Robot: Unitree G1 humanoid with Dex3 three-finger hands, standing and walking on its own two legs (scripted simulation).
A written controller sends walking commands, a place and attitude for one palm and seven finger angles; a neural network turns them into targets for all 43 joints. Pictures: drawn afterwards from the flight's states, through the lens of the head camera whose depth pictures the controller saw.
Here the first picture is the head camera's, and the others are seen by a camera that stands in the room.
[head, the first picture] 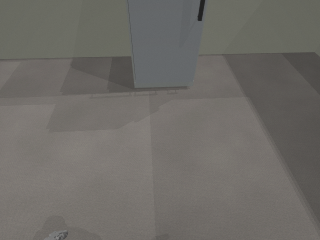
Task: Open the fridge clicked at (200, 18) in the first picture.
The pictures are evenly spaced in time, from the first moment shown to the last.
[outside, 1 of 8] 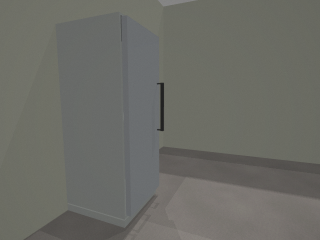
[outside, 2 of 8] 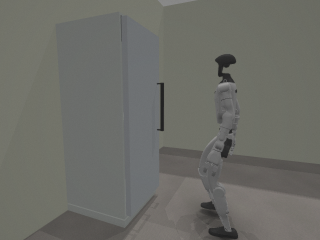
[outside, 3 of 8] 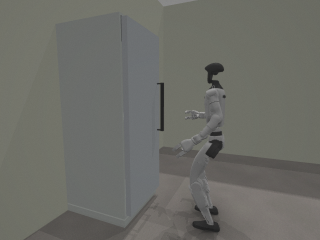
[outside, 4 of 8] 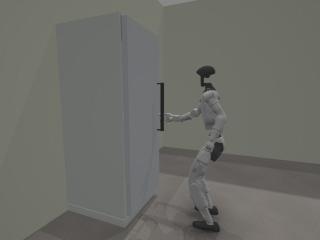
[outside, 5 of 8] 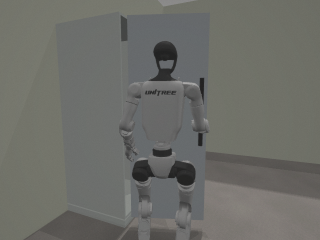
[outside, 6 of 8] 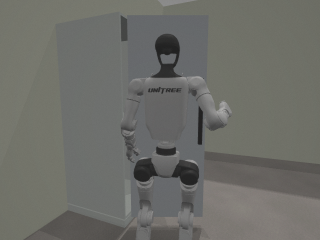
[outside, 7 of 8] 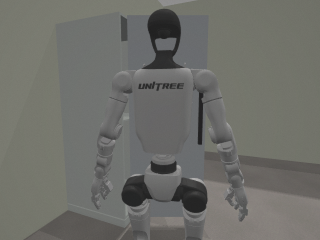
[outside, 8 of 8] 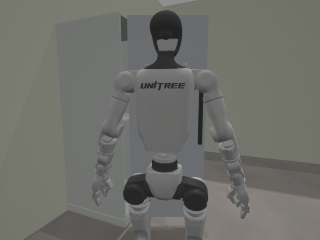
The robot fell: no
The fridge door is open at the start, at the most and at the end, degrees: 0 72 67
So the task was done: yes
